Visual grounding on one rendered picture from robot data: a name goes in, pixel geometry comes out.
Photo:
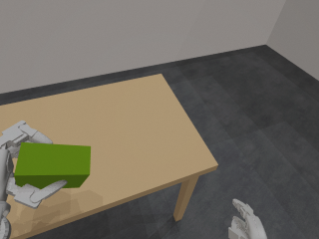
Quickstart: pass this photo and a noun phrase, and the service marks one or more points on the left robot hand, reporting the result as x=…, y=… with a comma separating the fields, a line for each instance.
x=10, y=143

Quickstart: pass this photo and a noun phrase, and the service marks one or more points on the table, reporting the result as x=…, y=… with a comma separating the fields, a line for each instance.
x=141, y=140

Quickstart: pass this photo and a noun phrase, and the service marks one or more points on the sponge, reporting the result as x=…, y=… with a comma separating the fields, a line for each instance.
x=41, y=164

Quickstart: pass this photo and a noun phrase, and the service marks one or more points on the right robot hand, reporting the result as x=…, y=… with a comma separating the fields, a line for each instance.
x=252, y=228

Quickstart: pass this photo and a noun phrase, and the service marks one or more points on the robot left forearm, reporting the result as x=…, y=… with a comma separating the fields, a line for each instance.
x=5, y=225

